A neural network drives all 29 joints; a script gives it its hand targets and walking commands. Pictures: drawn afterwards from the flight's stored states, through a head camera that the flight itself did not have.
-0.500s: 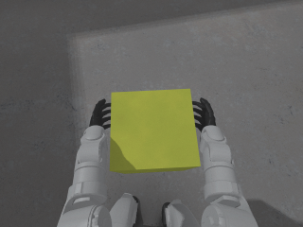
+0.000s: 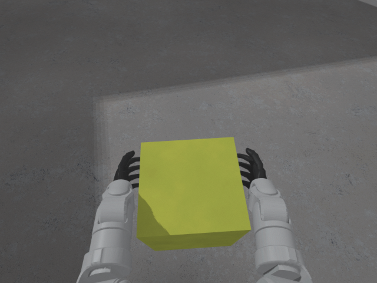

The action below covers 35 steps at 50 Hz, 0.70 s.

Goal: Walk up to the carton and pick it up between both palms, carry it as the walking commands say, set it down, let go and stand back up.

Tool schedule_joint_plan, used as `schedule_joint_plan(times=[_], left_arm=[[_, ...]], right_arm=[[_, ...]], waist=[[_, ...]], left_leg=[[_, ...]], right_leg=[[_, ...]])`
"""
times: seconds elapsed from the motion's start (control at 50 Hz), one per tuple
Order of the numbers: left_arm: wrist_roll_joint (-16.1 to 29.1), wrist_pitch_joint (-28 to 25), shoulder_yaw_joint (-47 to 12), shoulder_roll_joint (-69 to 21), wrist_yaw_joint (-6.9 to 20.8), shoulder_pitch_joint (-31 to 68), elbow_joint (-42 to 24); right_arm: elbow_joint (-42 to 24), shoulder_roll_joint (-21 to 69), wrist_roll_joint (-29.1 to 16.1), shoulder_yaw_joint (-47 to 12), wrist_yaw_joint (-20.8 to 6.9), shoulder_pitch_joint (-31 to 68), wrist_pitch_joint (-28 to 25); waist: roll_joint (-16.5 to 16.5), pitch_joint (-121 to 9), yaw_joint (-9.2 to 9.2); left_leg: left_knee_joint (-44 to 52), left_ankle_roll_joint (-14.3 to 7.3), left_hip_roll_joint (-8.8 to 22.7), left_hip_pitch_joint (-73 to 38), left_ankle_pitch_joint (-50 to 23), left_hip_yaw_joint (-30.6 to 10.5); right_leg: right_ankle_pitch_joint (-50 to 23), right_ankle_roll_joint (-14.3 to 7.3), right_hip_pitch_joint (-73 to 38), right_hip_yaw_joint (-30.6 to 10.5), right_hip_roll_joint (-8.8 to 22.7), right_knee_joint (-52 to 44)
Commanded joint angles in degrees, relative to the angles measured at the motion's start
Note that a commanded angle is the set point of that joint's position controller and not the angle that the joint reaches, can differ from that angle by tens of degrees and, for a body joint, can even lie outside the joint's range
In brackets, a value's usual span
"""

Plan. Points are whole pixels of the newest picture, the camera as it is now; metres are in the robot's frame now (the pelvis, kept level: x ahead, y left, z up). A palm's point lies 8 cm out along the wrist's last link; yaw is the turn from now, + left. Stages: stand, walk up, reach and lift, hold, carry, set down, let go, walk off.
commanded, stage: reach and lift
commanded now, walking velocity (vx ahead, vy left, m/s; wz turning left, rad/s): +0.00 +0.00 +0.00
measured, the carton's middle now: (190, 199) +0.32 +0.02 -0.08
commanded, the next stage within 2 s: hold in 1.60 s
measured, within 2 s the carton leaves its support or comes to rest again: neither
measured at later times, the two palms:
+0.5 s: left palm (117, 178) +0.29 +0.16 +0.06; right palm (268, 178) +0.31 -0.14 +0.07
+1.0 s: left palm (123, 175) +0.30 +0.15 +0.06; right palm (273, 181) +0.31 -0.14 +0.06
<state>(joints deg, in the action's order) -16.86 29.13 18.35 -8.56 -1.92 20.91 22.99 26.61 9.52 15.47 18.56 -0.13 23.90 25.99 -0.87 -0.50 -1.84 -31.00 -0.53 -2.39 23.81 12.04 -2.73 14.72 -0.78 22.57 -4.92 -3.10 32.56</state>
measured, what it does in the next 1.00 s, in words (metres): stands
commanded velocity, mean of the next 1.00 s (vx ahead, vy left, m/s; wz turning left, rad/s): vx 0.00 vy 0.00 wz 0.00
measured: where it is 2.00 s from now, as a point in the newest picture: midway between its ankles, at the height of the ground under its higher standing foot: outside the picture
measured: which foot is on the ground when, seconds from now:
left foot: down 0.00-1.00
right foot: down 0.00-1.00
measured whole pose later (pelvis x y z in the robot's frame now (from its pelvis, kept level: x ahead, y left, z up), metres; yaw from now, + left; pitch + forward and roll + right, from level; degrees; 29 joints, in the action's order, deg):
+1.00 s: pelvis +0.01 +0.01 +0.01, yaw +0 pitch -7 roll +0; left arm -18.0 42.9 15.2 -9.8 -1.5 18.9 17.9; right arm 18.5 9.4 16.4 16.9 -0.8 20.2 40.6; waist 0.0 1.0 0.7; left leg -23.3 -1.1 -2.6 5.7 10.7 -3.1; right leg 12.7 -0.4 3.7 -5.1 -2.4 23.3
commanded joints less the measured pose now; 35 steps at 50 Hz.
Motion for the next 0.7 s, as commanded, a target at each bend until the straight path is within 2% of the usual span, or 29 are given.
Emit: schedule_joint_plan(times=[0.0, 0.04, 0.08, 0.1, 0.12, 0.14, 0.16, 0.18, 0.2, 0.22, 0.24, 0.26, 0.3, 0.32, 0.34, 0.36, 0.38, 0.4, 0.42, 0.48, 0.5, 0.52, 0.54, 0.56, 0.6, 0.62, 0.64, 0.66, 0.68], left_arm=[[12.27, -0.12, -32.84, -56.53, 14.88, 31.94, 0.58], [12.05, 0.51, -33.42, -58.14, 15.44, 29.2, 0.83], [14.59, 0.77, -36.09, -57.56, 15.36, 32.28, -4.95], [12.65, 1.66, -32.18, -54.92, 15.17, 34.27, -1.97], [14.29, 1.79, -33.18, -57.24, 15.1, 35.36, -2.19], [12.84, 2.91, -33.04, -56.27, 14.67, 35.0, -3.23], [14.86, 2.63, -35.79, -57.9, 14.47, 34.85, -5.96], [15.29, 2.53, -36.29, -56.81, 14.13, 37.43, -7.41], [15.58, 3.94, -36.76, -57.47, 14.1, 37.8, -6.99], [14.67, 4.23, -35.27, -55.54, 14.06, 35.62, -6.25], [12.84, 5.9, -31.06, -54.33, 14.07, 31.93, 0.42], [14.5, 6.11, -33.93, -55.68, 14.2, 32.63, -3.66], [16.28, 7.06, -36.57, -56.23, 14.23, 33.13, -6.68], [13.38, 7.71, -33.08, -55.73, 14.11, 31.3, -2.81], [15.34, 7.87, -34.46, -57.37, 14.25, 32.46, -3.73], [15.39, 8.33, -33.97, -57.38, 13.9, 33.97, -5.58], [15.89, 8.64, -34.67, -54.76, 13.78, 34.71, -7.82], [19.1, 8.39, -40.43, -58.41, 14.36, 38.91, -13.27], [18.79, 8.66, -39.2, -57.22, 14.41, 36.45, -13.35], [13.76, 11.7, -31.22, -53.38, 13.44, 28.91, -6.4], [14.35, 11.46, -31.95, -53.25, 14.11, 31.34, -6.09], [14.94, 11.4, -31.4, -54.18, 13.96, 30.8, -5.81], [14.63, 11.82, -31.8, -54.98, 13.99, 33.15, -5.77], [14.96, 11.6, -33.23, -55.38, 14.14, 34.59, -7.47], [14.73, 11.87, -31.19, -55.12, 13.83, 33.34, -4.37], [15.52, 11.34, -33.48, -56.77, 14.14, 37.77, -7.88], [15.2, 11.51, -31.97, -56.11, 14.05, 36.41, -5.18], [15.01, 10.97, -32.1, -56.08, 14.42, 37.6, -4.9], [16.72, 10.12, -34.49, -56.67, 14.34, 38.91, -9.62]], right_arm=[[4.07, 54.55, -8.71, -29.69, -14.13, 26.04, 0.93], [-0.77, 55.93, -9.93, -33.23, -14.33, 27.59, 1.35], [-4.48, 57.36, -12.0, -36.73, -14.25, 28.3, 2.34], [3.54, 55.2, -9.17, -30.08, -14.26, 25.84, 3.64], [-0.82, 56.18, -10.51, -32.87, -14.6, 31.6, 3.3], [1.44, 54.45, -9.3, -31.12, -14.55, 26.98, 4.49], [-3.84, 56.36, -12.36, -34.54, -14.82, 29.72, 3.88], [-3.8, 57.36, -12.72, -35.66, -14.68, 31.89, 4.04], [-0.55, 55.45, -11.17, -32.7, -14.78, 28.11, 5.42], [-2.92, 56.51, -11.71, -34.81, -14.56, 30.09, 5.86], [1.29, 53.64, -9.57, -30.55, -14.27, 28.87, 6.98], [-1.9, 54.95, -11.4, -33.16, -14.38, 27.62, 7.27], [-3.33, 57.04, -13.26, -35.16, -14.48, 27.09, 8.38], [-4.19, 54.12, -12.46, -33.93, -14.82, 30.07, 8.7], [-5.54, 53.04, -11.35, -32.46, -14.35, 29.92, 8.85], [-4.47, 54.03, -11.55, -32.54, -14.37, 28.84, 9.51], [-1.18, 56.35, -11.44, -32.52, -14.44, 25.2, 11.0], [-8.3, 55.93, -13.21, -35.26, -14.44, 29.02, 10.07], [-7.41, 57.06, -14.32, -36.77, -14.58, 27.09, 10.8], [-2.84, 53.12, -11.53, -31.67, -14.47, 24.05, 13.26], [-3.78, 52.98, -11.12, -31.11, -14.22, 25.64, 12.84], [-8.0, 51.81, -13.71, -33.95, -14.31, 30.4, 12.72], [-2.91, 53.46, -11.62, -31.12, -14.29, 26.98, 13.59], [-4.6, 53.38, -12.49, -31.59, -14.23, 27.92, 12.99], [-3.54, 52.22, -10.98, -30.87, -14.36, 29.75, 13.53], [-7.75, 52.82, -12.53, -31.74, -14.58, 33.69, 12.15], [-3.76, 53.11, -11.43, -30.69, -14.34, 30.87, 13.1], [-2.77, 53.82, -12.16, -30.1, -14.0, 31.94, 12.4], [-5.24, 55.51, -12.68, -31.28, -14.36, 32.27, 12.31]], waist=[[1.58, -25.16, 0.99], [0.92, -24.33, -0.9], [0.16, -26.78, -0.72], [0.2, -16.06, 0.03], [-0.5, -20.83, 0.21], [2.64, -17.8, 0.24], [3.14, -22.61, -0.29], [1.53, -23.24, -0.75], [3.62, -20.6, 1.08], [0.06, -21.28, -1.24], [-2.11, -13.92, 0.33], [2.08, -17.3, -0.38], [0.71, -21.32, 0.47], [0.75, -16.44, -1.06], [0.48, -14.53, 0.84], [1.73, -16.19, 0.75], [-2.1, -15.7, 0.55], [1.55, -19.89, 2.27], [1.53, -19.02, 0.63], [2.37, -10.5, -0.9], [-1.35, -10.41, 1.06], [0.34, -10.35, -1.04], [-0.53, -10.23, 0.24], [1.77, -10.49, -0.08], [-4.34, -9.77, 0.82], [1.08, -10.75, 0.52], [-2.24, -10.25, 0.71], [-1.1, -9.54, 1.66], [-1.0, -13.83, 0.85]], left_leg=[[3.33, 0.52, -2.98, -21.76, -12.0, -2.35], [3.81, 0.39, -3.38, -22.32, -13.68, -1.58], [4.31, 0.18, -2.84, -23.51, -15.52, -2.25], [4.71, 0.06, -2.32, -19.89, -9.92, -2.03], [4.33, -0.06, -2.49, -21.92, -9.19, -2.57], [5.85, 0.58, -2.74, -21.72, -8.86, -2.02], [5.11, 0.44, -2.39, -25.5, -11.23, -2.27], [4.56, 0.34, -2.0, -25.71, -9.92, -1.97], [5.35, 1.0, -2.11, -25.9, -10.25, -2.12], [6.46, 0.2, -2.21, -24.09, -10.33, -1.84], [6.67, -0.19, -2.02, -22.94, -6.13, -1.32], [6.66, 0.39, -2.33, -24.66, -8.84, -1.52], [7.39, 0.27, -1.83, -27.93, -11.84, -2.22], [8.22, 0.47, -1.93, -26.06, -10.36, -2.13], [7.85, 0.77, -1.75, -25.38, -9.28, -1.63], [8.19, 0.82, -2.12, -26.9, -10.83, -1.46], [9.02, 0.22, -1.93, -26.69, -10.64, -1.58], [8.21, 1.05, -2.23, -28.89, -12.85, -1.42], [8.36, 0.86, -1.86, -27.96, -15.05, -1.61], [9.92, 0.71, -2.01, -25.48, -7.38, -1.53], [9.98, 0.49, -2.46, -27.33, -5.36, -1.25], [10.48, 0.28, -1.6, -23.76, -4.28, -1.44], [10.14, 0.23, -2.04, -26.45, -4.26, -1.55], [9.98, 0.51, -2.39, -26.61, -6.44, -0.99], [10.69, 0.0, -1.07, -26.25, -3.53, -2.08], [9.78, 0.49, -1.6, -25.15, -2.0, -1.6], [10.67, 0.2, -1.66, -24.99, -1.25, -1.55], [9.01, 0.23, -1.86, -26.62, -1.55, -1.61], [8.73, -0.07, -0.86, -26.55, -3.34, -2.24]], right_leg=[[-8.44, 0.0, -4.52, -0.63, -2.07, -6.78], [-10.57, 0.33, -6.62, -0.9, -1.95, -8.11], [-13.22, 0.38, -11.08, -1.36, -1.72, -8.2], [-7.45, 0.3, -4.16, -0.9, -1.46, -8.1], [-6.31, 0.26, -7.08, -1.31, -1.22, -8.41], [-6.13, -0.23, -7.73, -0.89, -1.26, -9.01], [-8.23, -0.27, -9.64, -0.89, -1.5, -8.43], [-7.11, 0.12, -9.24, -0.99, -1.32, -8.36], [-7.46, -0.58, -8.32, -0.61, -1.51, -8.57], [-7.9, 0.43, -12.42, -0.66, -1.59, -9.19], [-3.63, 0.55, -6.99, -0.85, -0.81, -10.45], [-6.38, -0.11, -11.0, -1.12, -0.67, -10.77], [-10.17, 0.21, -14.92, -0.64, -1.14, -10.75], [-8.12, 0.53, -11.47, -0.57, -1.34, -11.13], [-6.77, -0.12, -11.37, -0.81, -1.21, -11.27], [-8.09, -0.16, -13.0, -1.05, -1.28, -11.66], [-7.7, 0.68, -13.85, -0.23, -1.44, -12.58], [-10.18, 0.31, -16.0, -0.73, -1.11, -12.29], [-13.19, 0.11, -16.98, -0.67, -1.32, -11.87], [-4.37, 0.15, -12.87, -1.06, -0.1, -13.69], [-2.9, 0.23, -11.85, -1.35, 0.36, -15.17], [-2.84, 0.21, -15.04, -0.85, -0.03, -13.99], [-2.7, 0.05, -13.98, -0.96, -0.35, -14.36], [-4.29, -0.3, -14.68, -1.39, -0.37, -14.57], [-1.51, 0.18, -13.83, -0.48, -0.84, -14.24], [-1.21, -0.54, -14.26, -1.15, -0.2, -13.5], [-0.08, -0.32, -13.99, -0.7, -0.77, -14.5], [0.68, -0.69, -11.79, -1.82, 0.64, -14.56], [-1.7, -0.48, -14.7, -1.36, -0.54, -13.1]])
